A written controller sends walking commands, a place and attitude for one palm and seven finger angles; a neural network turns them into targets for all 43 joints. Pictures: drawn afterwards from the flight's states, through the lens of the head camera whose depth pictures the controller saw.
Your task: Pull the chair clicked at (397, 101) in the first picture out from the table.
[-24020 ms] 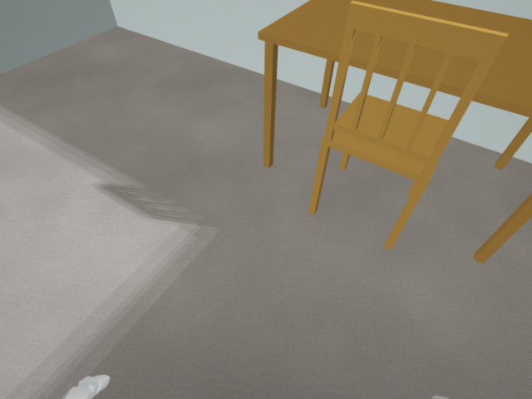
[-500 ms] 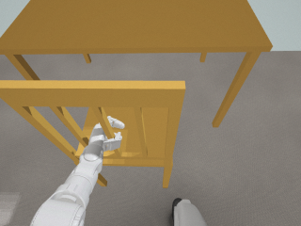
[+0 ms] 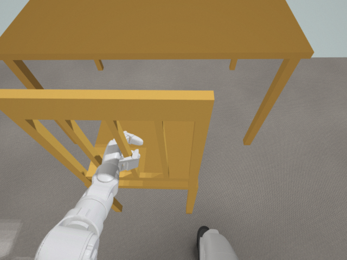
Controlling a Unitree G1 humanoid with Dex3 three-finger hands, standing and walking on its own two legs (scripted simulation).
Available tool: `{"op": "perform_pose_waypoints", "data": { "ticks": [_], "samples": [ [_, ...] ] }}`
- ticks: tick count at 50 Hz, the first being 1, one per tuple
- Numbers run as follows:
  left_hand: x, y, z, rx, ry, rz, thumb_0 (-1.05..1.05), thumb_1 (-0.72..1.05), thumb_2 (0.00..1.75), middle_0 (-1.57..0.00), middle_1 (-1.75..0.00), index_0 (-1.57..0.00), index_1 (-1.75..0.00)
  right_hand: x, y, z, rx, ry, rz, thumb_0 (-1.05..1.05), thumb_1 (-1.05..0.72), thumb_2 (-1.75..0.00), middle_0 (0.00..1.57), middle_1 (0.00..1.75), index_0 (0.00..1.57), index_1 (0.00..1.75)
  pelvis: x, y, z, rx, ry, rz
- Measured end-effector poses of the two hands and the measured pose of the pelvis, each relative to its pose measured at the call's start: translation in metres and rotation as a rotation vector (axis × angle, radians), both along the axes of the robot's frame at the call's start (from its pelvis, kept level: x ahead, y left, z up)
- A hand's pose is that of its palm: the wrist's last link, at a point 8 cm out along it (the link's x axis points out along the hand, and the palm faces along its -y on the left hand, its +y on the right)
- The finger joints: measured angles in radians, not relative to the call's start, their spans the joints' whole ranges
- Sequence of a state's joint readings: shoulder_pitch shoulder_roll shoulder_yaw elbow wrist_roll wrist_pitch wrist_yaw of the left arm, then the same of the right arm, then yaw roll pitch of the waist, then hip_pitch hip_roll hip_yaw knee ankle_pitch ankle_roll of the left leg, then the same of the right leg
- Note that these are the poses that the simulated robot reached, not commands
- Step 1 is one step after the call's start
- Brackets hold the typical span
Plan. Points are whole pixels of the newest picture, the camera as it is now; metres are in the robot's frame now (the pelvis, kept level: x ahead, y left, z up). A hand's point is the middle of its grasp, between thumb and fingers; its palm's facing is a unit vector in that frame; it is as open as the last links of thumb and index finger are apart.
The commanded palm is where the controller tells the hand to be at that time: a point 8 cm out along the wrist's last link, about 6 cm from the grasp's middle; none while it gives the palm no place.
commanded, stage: step backward, pulling the chair out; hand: left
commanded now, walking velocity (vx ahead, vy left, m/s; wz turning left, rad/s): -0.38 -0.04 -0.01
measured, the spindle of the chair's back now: (127, 152) +0.38 +0.13 -0.04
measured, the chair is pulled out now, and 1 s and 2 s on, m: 0.27 0.27 0.28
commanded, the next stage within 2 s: stop walking, hand still on the chair in 1.26 s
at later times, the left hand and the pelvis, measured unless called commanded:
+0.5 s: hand (135, 159) +0.36 +0.11 -0.05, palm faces -0.08 -0.97 -0.22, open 5.1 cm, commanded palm +0.37 +0.16 -0.04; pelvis +0.00 +0.00 +0.00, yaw +0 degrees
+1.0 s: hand (135, 159) +0.36 +0.11 -0.05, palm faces -0.07 -0.97 -0.22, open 5.1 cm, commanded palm +0.38 +0.16 -0.04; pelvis +0.00 +0.00 +0.00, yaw +0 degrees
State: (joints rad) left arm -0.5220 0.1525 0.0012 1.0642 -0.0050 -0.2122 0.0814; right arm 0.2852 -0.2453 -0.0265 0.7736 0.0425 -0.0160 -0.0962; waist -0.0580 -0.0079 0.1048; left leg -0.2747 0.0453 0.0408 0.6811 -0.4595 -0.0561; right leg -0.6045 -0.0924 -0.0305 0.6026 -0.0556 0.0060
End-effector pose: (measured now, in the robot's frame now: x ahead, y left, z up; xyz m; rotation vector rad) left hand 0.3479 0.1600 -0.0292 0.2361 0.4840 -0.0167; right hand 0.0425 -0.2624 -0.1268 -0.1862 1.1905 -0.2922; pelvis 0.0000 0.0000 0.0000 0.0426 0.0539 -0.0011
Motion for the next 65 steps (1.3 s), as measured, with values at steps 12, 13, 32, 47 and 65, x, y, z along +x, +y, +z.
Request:
{"op": "perform_pose_waypoints", "data": {
  "ticks": [12, 13, 32, 47, 65],
  "samples": [
    [0.0013, 0.0006, 0.0000, 0.002, 0.000, -0.007, 0.03, 0.70, 0.85, -0.41, -1.36, -0.50, -1.45, 0.0049, 0.0056, -0.0019, 0.009, -0.005, -0.003, 0.00, -0.91, -0.89, 0.20, 0.30, 0.20, 0.30, 0.0056, 0.0011, -0.0004, 0.001, -0.004, -0.002],
    [0.0015, 0.0007, 0.0000, 0.001, 0.000, -0.007, 0.03, 0.70, 0.85, -0.41, -1.36, -0.50, -1.45, 0.0060, 0.0055, -0.0021, 0.009, -0.005, -0.001, 0.00, -0.91, -0.89, 0.20, 0.30, 0.20, 0.30, 0.0051, 0.0012, -0.0004, 0.001, -0.003, -0.001],
    [0.0018, 0.0009, 0.0000, -0.003, 0.003, -0.009, 0.04, 0.71, 0.86, -0.40, -1.37, -0.50, -1.45, 0.0029, 0.0040, 0.0020, -0.007, -0.007, -0.001, 0.00, -0.91, -0.89, 0.20, 0.30, 0.20, 0.30, 0.0003, 0.0045, 0.0006, 0.003, -0.003, -0.003],
    [0.0017, 0.0008, 0.0001, -0.001, 0.003, -0.003, 0.04, 0.70, 0.86, -0.40, -1.36, -0.50, -1.45, 0.0023, 0.0038, -0.0025, 0.006, -0.003, -0.005, 0.00, -0.91, -0.89, 0.20, 0.30, 0.20, 0.30, 0.0044, 0.0008, -0.0014, 0.005, -0.005, -0.004],
    [0.0015, 0.0006, 0.0001, -0.001, 0.004, 0.006, 0.04, 0.70, 0.85, -0.41, -1.36, -0.50, -1.45, 0.0007, -0.0028, 0.0020, -0.010, -0.015, -0.008, 0.00, -0.91, -0.89, 0.20, 0.30, 0.20, 0.30, 0.0009, 0.0002, -0.0002, 0.009, 0.001, -0.008]
  ]
}}
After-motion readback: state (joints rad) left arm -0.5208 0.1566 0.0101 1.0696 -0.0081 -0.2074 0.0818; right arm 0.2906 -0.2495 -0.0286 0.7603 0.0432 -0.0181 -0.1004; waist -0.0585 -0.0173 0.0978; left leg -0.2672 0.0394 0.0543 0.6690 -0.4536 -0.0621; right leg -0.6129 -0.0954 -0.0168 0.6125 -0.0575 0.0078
